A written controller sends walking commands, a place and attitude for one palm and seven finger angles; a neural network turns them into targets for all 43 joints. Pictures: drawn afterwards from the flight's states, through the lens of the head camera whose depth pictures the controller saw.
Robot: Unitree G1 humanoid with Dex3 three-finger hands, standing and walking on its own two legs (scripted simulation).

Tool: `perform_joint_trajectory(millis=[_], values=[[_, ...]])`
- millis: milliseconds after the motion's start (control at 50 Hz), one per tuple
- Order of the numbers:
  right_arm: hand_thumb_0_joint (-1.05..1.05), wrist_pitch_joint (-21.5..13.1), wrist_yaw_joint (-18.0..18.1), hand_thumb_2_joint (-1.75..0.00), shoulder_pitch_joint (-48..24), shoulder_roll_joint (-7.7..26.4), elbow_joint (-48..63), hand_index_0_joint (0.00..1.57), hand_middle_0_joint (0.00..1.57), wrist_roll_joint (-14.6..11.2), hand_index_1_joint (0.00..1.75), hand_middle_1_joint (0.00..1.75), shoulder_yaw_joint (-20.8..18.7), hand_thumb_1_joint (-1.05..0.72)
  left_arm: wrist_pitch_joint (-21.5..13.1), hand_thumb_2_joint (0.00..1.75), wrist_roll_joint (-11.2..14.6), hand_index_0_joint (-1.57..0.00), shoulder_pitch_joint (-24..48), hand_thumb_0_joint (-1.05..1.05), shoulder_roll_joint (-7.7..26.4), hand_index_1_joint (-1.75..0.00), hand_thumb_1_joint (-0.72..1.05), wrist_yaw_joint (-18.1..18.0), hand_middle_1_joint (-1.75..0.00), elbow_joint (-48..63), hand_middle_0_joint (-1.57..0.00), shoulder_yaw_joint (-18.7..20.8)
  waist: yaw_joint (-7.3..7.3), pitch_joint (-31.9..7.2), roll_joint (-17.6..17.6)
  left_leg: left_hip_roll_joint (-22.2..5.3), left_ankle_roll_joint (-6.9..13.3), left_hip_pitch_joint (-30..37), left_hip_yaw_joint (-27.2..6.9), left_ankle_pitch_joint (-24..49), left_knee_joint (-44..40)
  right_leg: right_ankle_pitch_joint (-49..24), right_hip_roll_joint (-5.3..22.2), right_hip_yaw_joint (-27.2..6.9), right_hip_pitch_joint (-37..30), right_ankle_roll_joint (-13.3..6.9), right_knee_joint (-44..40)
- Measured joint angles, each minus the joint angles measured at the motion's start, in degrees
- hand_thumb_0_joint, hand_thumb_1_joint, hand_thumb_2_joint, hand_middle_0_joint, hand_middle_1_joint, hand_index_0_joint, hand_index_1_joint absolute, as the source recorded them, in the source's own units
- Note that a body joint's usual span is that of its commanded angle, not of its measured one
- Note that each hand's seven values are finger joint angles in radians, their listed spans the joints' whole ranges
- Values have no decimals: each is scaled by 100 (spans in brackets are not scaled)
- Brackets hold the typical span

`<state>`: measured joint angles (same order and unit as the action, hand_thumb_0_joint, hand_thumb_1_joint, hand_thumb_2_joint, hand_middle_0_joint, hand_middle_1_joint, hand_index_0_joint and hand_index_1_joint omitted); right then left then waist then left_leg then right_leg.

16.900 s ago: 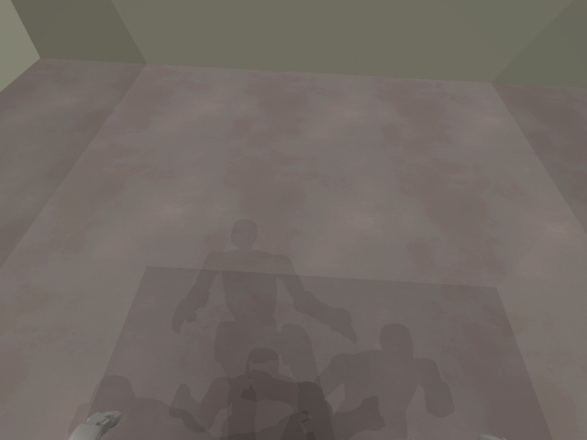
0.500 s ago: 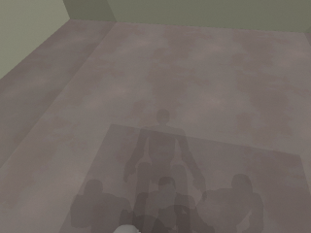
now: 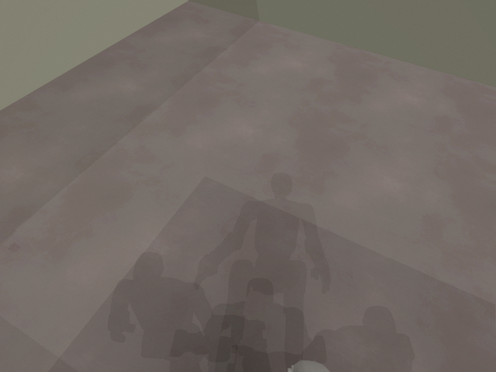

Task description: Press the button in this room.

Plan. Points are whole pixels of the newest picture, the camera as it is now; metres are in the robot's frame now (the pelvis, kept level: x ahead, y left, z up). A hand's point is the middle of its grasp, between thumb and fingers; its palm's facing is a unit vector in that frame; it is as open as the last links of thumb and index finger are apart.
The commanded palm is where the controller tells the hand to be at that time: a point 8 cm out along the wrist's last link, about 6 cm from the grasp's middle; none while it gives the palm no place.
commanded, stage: turn or walk to find it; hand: left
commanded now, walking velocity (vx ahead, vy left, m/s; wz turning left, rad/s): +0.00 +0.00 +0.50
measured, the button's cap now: out of the picture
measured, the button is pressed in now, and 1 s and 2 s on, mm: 0 0 0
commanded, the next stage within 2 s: none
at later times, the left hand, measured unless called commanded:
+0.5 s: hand out of the picture +0.02 +0.13 -0.14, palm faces +0.27 -0.92 -0.28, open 7.3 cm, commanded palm none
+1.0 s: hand out of the picture -0.12 +0.19 -0.18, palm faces +0.53 -0.81 -0.24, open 7.3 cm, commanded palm none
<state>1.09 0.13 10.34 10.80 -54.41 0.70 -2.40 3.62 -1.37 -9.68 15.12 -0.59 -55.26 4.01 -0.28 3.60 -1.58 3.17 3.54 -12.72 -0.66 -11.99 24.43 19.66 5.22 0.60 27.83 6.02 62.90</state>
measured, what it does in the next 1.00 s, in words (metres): steps on the spot, turning left: right foot, then left foot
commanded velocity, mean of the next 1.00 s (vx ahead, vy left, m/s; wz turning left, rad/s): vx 0.03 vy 0.00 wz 0.50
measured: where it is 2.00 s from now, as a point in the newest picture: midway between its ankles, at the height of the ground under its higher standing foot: outside the picture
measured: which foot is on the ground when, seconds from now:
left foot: down 0.00-0.24, up 0.26-0.76, down 0.78-1.00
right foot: up 0.00-0.22, down 0.24-0.78, up 0.80-1.00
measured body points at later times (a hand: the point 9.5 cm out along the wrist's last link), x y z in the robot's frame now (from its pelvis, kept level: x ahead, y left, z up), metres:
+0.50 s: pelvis -0.02 -0.07 +0.00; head +0.02 -0.11 +0.45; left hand +0.01 +0.18 -0.12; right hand +0.07 -0.32 -0.17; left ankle -0.09 +0.09 -0.64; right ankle +0.00 -0.15 -0.74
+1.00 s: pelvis -0.06 -0.03 +0.00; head -0.04 +0.01 +0.44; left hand -0.15 +0.23 -0.16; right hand +0.16 -0.19 -0.13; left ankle -0.10 +0.06 -0.74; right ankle +0.01 -0.17 -0.67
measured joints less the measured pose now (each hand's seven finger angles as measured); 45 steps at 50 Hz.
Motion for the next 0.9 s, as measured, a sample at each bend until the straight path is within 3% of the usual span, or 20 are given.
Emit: perform_joint_trajectory(millis=[160,240,280,320,380,460,560,700,740,780,840,900], values=[[0,95,-10,-90,292,51,-81,20,21,60,30,30,-88,-90,-26,90,57,-20,379,0,-205,-30,91,-37,-30,224,-20,-106,274,58,234,135,-129,-271,-423,38,212,512,-261,-33,-517,-86,-1448],[0,175,-26,-90,442,133,-153,20,21,34,30,30,-153,-90,-169,90,86,-20,455,0,-339,-30,91,-26,-30,393,-20,-186,321,25,362,210,-316,-553,-656,-73,597,-190,-384,46,-1134,-217,-2994],[0,232,-32,-90,441,213,-216,20,21,7,30,30,-212,-90,-252,90,43,-20,433,0,-458,-30,91,-42,-30,425,-20,-232,323,67,529,161,-394,-810,-698,-764,1296,-301,-458,220,-1192,-572,-3033],[0,301,-49,-90,467,265,-233,20,21,27,30,30,-257,-90,-261,90,34,-21,335,0,-540,-30,91,-53,-30,455,-20,-267,332,44,521,186,-452,-1182,-527,-1324,2441,-261,-362,362,-1274,-790,-3059],[0,345,-101,-90,460,359,-240,20,20,60,30,30,-307,-91,-247,90,43,-21,172,0,-624,-30,91,-69,-30,419,-20,-276,311,30,485,15,-556,-1539,-299,-1178,3749,-346,-240,521,-1469,-854,-3304],[0,353,-126,-90,457,453,-237,20,20,63,30,30,-334,-91,-275,90,38,-21,0,0,-681,-30,90,-58,-30,325,-20,-288,312,41,487,-293,-720,-1647,-278,-812,4361,-413,-137,817,-1625,-862,-3480],[0,416,-118,-90,341,475,-302,20,20,59,30,30,-305,-91,-309,90,2,-21,-208,0,-644,-30,91,-65,-30,251,-20,-234,176,71,404,-541,-834,-1408,-207,-942,4010,-369,13,1135,-1645,-856,-3446],[0,348,-110,-90,-132,400,-191,20,20,-3,30,30,-182,-91,-255,90,-60,-21,-450,0,-383,-30,91,-32,-30,96,-20,-151,-70,198,212,-565,-757,-759,224,-1375,2384,-275,266,1487,-1471,-722,-3152],[0,284,-111,-90,-260,362,-105,20,20,-20,30,30,-145,-91,-225,90,-59,-21,-502,0,-271,-30,91,-26,-30,38,-20,-112,-121,211,139,-522,-700,-500,378,-1198,1746,-194,356,1590,-1382,-646,-2950],[0,177,-127,-90,-335,343,2,20,20,-16,30,30,-115,-91,-169,90,-22,-21,-582,0,-155,-30,91,-17,-30,0,-20,-69,-134,167,78,-469,-559,-197,454,-552,945,-19,474,1674,-1211,-535,-2558],[0,68,-124,-90,-454,197,85,20,20,2,30,30,-55,-91,32,90,-1,-20,-533,0,35,-30,91,-33,-30,-102,-20,-19,-213,223,-156,-322,-232,-243,469,-680,1096,981,376,1010,-695,-302,-1307],[0,53,-63,-90,-414,144,122,20,20,24,30,30,-10,-91,118,90,-1,-20,-418,0,53,-30,91,-4,-30,-152,-20,-5,-161,165,-87,-298,-149,-156,300,-572,820,862,152,610,-300,-205,-396]])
